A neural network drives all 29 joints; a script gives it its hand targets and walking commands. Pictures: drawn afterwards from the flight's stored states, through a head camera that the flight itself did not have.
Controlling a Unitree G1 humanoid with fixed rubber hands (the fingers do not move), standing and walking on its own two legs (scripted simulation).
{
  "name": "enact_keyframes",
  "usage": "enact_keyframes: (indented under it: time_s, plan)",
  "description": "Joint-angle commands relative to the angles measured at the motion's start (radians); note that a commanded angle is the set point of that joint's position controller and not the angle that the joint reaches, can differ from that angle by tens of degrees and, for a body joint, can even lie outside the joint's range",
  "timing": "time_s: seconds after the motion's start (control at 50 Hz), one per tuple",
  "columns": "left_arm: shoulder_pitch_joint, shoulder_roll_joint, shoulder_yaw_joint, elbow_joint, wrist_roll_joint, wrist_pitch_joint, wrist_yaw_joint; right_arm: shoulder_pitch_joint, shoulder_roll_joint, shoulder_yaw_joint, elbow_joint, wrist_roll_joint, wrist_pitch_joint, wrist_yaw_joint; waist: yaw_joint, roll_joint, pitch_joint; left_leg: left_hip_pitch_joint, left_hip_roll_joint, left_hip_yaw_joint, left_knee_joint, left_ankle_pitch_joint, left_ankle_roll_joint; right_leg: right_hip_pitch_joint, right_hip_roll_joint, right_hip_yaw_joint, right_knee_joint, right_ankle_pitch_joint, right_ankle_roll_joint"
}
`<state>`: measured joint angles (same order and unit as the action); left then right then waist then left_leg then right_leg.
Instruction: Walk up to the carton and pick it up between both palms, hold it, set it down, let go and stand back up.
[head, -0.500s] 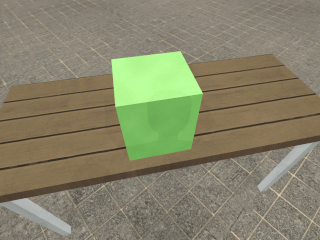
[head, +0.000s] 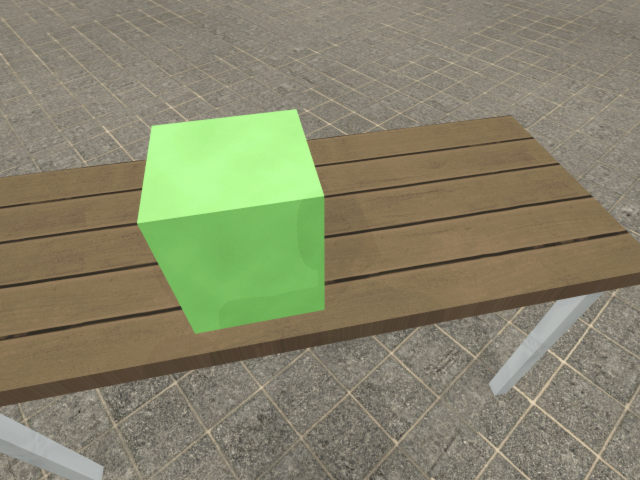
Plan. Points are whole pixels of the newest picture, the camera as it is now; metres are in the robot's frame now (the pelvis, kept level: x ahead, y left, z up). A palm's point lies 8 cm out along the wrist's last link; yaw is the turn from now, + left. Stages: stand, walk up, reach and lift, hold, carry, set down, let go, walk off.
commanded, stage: walk up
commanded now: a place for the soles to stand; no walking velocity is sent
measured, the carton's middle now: (244, 224) +0.47 +0.14 +0.05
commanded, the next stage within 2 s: none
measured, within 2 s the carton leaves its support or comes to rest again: neither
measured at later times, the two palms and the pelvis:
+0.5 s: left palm out of the picture +0.08 +0.26 -0.10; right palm out of the picture +0.15 -0.25 -0.09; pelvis +0.03 +0.00 +0.01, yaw +9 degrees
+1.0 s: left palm out of the picture +0.04 +0.28 -0.10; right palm (526, 475) +0.16 -0.24 -0.09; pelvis +0.02 +0.00 +0.01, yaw +15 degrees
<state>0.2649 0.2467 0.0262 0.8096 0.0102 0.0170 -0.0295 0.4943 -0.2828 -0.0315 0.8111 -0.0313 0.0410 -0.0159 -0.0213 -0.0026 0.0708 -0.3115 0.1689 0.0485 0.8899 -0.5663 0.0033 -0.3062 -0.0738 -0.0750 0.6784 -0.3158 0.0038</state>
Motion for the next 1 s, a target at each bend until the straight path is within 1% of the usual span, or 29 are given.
enact_keyframes:
  time_s: [0.0,0.02,0.06,0.1,0.16,0.18,0.2,0.22,0.24,0.26,0.28,0.3,0.32,0.34,0.36,0.38,0.4,0.42,0.44,0.48,0.52,0.56,0.6,0.66,0.72,0.74,0.86,0.9,0.98]
  plan:
    - [-0.011,0.233,0.057,-0.067,0.015,-0.014,0.046,0.092,-0.053,-0.017,-0.073,0.010,-0.027,-0.012,0.016,-0.129,0.078,-0.181,-0.061,-0.093,0.172,0.057,-0.010,-0.007,-0.262,0.315,-0.434,-0.117,-0.228]
    - [-0.008,0.199,0.044,-0.069,0.020,-0.021,0.046,0.100,-0.076,-0.026,-0.063,0.008,-0.032,-0.011,0.009,-0.111,0.047,-0.138,-0.066,-0.095,0.154,0.087,-0.014,-0.013,-0.249,0.273,-0.419,-0.033,-0.219]
    - [-0.001,0.173,0.035,-0.069,0.025,-0.033,0.048,0.078,-0.092,-0.034,-0.076,0.007,-0.037,-0.005,0.010,-0.069,0.012,-0.116,-0.085,-0.087,0.097,0.122,-0.022,0.022,-0.245,0.220,-0.380,0.112,-0.214]
    - [0.000,0.177,0.034,-0.076,0.026,-0.038,0.052,0.038,-0.078,-0.031,-0.107,0.007,-0.036,-0.001,0.018,-0.078,-0.007,-0.105,-0.096,-0.077,0.011,0.140,-0.022,0.049,-0.253,0.187,-0.343,0.204,-0.220]
    - [0.004,0.202,0.036,-0.089,0.027,-0.029,0.052,-0.021,-0.058,-0.030,-0.146,0.011,-0.039,0.005,0.028,-0.130,-0.033,-0.050,-0.118,-0.038,-0.134,0.140,-0.017,0.063,-0.258,0.147,-0.271,0.307,-0.218]
    - [0.001,0.208,0.034,-0.095,0.025,-0.024,0.050,-0.020,-0.054,-0.031,-0.151,0.012,-0.041,0.005,0.021,-0.131,-0.051,-0.006,-0.131,-0.022,-0.208,0.185,-0.009,0.059,-0.253,0.125,-0.228,0.349,-0.207]
    - [0.000,0.210,0.031,-0.099,0.020,-0.019,0.048,-0.009,-0.054,-0.034,-0.150,0.012,-0.045,0.006,0.010,-0.123,-0.070,0.058,-0.144,-0.006,-0.304,0.267,0.002,0.043,-0.240,0.100,-0.183,0.361,-0.183]
    - [0.008,0.205,0.026,-0.104,0.012,-0.015,0.043,0.002,-0.065,-0.039,-0.153,0.010,-0.052,0.005,-0.003,-0.099,-0.087,0.133,-0.147,-0.013,-0.415,0.388,0.013,0.007,-0.223,0.076,-0.138,0.338,-0.142]
    - [0.022,0.175,0.012,-0.115,0.004,-0.015,0.037,0.000,-0.103,-0.051,-0.159,0.003,-0.059,0.003,-0.007,-0.028,-0.110,0.202,-0.112,-0.083,-0.443,0.476,0.033,-0.038,-0.195,0.058,-0.087,0.280,-0.092]
    - [0.050,0.125,-0.009,-0.135,-0.007,-0.018,0.031,-0.022,-0.164,-0.067,-0.175,0.002,-0.061,0.000,0.004,0.120,-0.137,0.232,0.017,-0.267,-0.474,0.579,0.085,-0.080,-0.122,-0.009,0.011,0.134,-0.027]
    - [0.060,0.096,-0.017,-0.149,-0.014,-0.010,0.032,-0.075,-0.210,-0.078,-0.185,0.020,-0.057,0.000,0.018,0.135,-0.113,0.125,0.118,-0.392,-0.498,0.588,0.191,-0.050,-0.007,-0.037,0.033,-0.118,0.012]
    - [0.028,0.110,-0.008,-0.149,-0.008,-0.003,0.038,-0.087,-0.208,-0.072,-0.178,0.029,-0.053,0.004,0.000,0.125,-0.074,0.023,0.118,-0.388,-0.505,0.540,0.239,0.011,-0.012,0.006,0.040,-0.194,0.006]
    - [0.011,0.124,-0.002,-0.151,-0.007,-0.004,0.037,-0.114,-0.175,-0.058,-0.181,0.032,-0.050,0.005,-0.001,0.106,-0.053,0.019,0.081,-0.341,-0.506,0.545,0.221,0.011,0.001,0.016,0.001,-0.172,0.002]
    - [0.026,0.122,-0.003,-0.148,-0.009,-0.013,0.035,-0.141,-0.167,-0.050,-0.185,0.029,-0.047,0.004,0.015,0.099,-0.060,0.034,0.040,-0.294,-0.477,0.590,0.191,0.022,0.002,0.020,-0.071,-0.090,-0.002]
    - [0.061,0.119,-0.005,-0.138,-0.008,-0.024,0.033,-0.162,-0.159,-0.041,-0.192,0.030,-0.045,0.005,0.036,0.097,-0.080,0.026,0.007,-0.251,-0.440,0.633,0.152,0.082,-0.017,0.027,-0.163,0.064,-0.009]
    - [0.072,0.140,-0.003,-0.136,-0.004,-0.036,0.033,-0.158,-0.139,-0.030,-0.196,0.036,-0.047,0.009,0.037,0.079,-0.102,0.011,-0.034,-0.218,-0.403,0.648,0.112,0.140,-0.050,0.057,-0.206,0.176,-0.015]
    - [0.049,0.171,0.002,-0.143,0.001,-0.043,0.034,-0.137,-0.113,-0.021,-0.191,0.042,-0.051,0.016,0.022,0.042,-0.116,0.005,-0.071,-0.189,-0.388,0.587,0.075,0.158,-0.085,0.085,-0.228,0.189,-0.028]
    - [0.023,0.189,0.007,-0.148,0.001,-0.042,0.032,-0.117,-0.101,-0.017,-0.184,0.042,-0.050,0.018,0.009,0.013,-0.108,0.034,-0.097,-0.173,-0.386,0.500,0.059,0.118,-0.104,0.094,-0.238,0.127,-0.046]
    - [0.008,0.189,0.007,-0.152,-0.002,-0.039,0.030,-0.115,-0.106,-0.019,-0.180,0.037,-0.049,0.018,0.005,0.002,-0.088,0.057,-0.101,-0.173,-0.388,0.476,0.054,0.081,-0.105,0.089,-0.242,0.088,-0.051]
    - [0.000,0.167,-0.001,-0.159,-0.011,-0.036,0.029,-0.132,-0.124,-0.023,-0.174,0.036,-0.054,0.020,0.012,0.002,-0.061,0.042,-0.095,-0.192,-0.388,0.539,0.054,0.086,-0.089,0.057,-0.246,0.117,-0.043]
    - [0.006,0.165,-0.001,-0.165,-0.011,-0.036,0.029,-0.139,-0.130,-0.027,-0.177,0.034,-0.058,0.022,0.016,-0.020,-0.068,0.037,-0.097,-0.193,-0.375,0.570,0.054,0.105,-0.087,0.035,-0.247,0.139,-0.039]
    - [0.003,0.169,0.002,-0.171,-0.009,-0.035,0.029,-0.140,-0.129,-0.027,-0.181,0.035,-0.060,0.022,0.016,-0.021,-0.081,0.031,-0.106,-0.192,-0.368,0.554,0.051,0.118,-0.093,0.028,-0.244,0.132,-0.047]
    - [-0.005,0.171,0.005,-0.182,-0.007,-0.032,0.029,-0.142,-0.123,-0.027,-0.183,0.032,-0.058,0.022,0.014,-0.026,-0.083,0.020,-0.116,-0.190,-0.361,0.516,0.048,0.123,-0.105,0.025,-0.252,0.089,-0.056]
    - [-0.017,0.174,0.009,-0.192,-0.005,-0.026,0.030,-0.149,-0.124,-0.030,-0.192,0.031,-0.058,0.022,0.016,-0.017,-0.069,0.000,-0.125,-0.199,-0.360,0.504,0.046,0.116,-0.109,0.011,-0.250,0.045,-0.060]
    - [-0.021,0.173,0.010,-0.197,-0.004,-0.022,0.030,-0.145,-0.130,-0.034,-0.197,0.032,-0.059,0.023,0.019,-0.006,-0.069,-0.021,-0.127,-0.222,-0.367,0.502,0.051,0.129,-0.100,-0.004,-0.231,0.025,-0.059]
    - [-0.018,0.173,0.011,-0.198,-0.003,-0.020,0.029,-0.144,-0.134,-0.035,-0.200,0.030,-0.059,0.023,0.019,0.008,-0.074,-0.024,-0.128,-0.228,-0.369,0.500,0.054,0.136,-0.098,-0.010,-0.223,0.019,-0.057]
    - [-0.006,0.165,0.014,-0.200,0.001,-0.017,0.031,-0.139,-0.147,-0.043,-0.214,0.032,-0.057,0.023,0.022,0.054,-0.069,-0.091,-0.121,-0.308,-0.424,0.411,0.072,0.171,-0.065,-0.019,-0.183,-0.025,-0.049]
    - [0.002,0.164,0.015,-0.195,0.001,-0.019,0.031,-0.141,-0.152,-0.044,-0.218,0.034,-0.056,0.021,0.024,0.054,-0.068,-0.104,-0.123,-0.321,-0.427,0.412,0.073,0.182,-0.063,-0.017,-0.181,-0.018,-0.049]
    - [0.016,0.170,0.020,-0.190,0.004,-0.023,0.033,-0.133,-0.150,-0.046,-0.224,0.031,-0.055,0.021,0.024,0.050,-0.078,-0.095,-0.137,-0.320,-0.413,0.420,0.066,0.187,-0.069,-0.018,-0.182,-0.006,-0.052]
